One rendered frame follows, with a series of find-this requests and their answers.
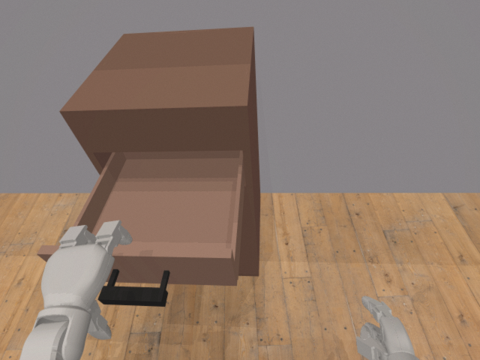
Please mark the drawer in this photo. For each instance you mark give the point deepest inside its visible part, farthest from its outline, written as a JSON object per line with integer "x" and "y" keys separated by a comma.
{"x": 183, "y": 210}

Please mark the robot left hand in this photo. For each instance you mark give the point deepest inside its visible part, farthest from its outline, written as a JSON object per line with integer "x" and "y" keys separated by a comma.
{"x": 78, "y": 270}

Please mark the left robot forearm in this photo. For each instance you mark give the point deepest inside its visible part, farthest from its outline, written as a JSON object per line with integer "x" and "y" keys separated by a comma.
{"x": 59, "y": 333}

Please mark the robot right hand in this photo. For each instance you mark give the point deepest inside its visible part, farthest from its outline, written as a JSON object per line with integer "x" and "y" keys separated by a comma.
{"x": 377, "y": 343}

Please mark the handle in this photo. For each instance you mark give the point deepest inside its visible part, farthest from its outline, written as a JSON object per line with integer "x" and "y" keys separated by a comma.
{"x": 131, "y": 295}

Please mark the cabinet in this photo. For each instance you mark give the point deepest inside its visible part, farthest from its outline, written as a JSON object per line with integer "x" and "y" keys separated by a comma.
{"x": 177, "y": 91}

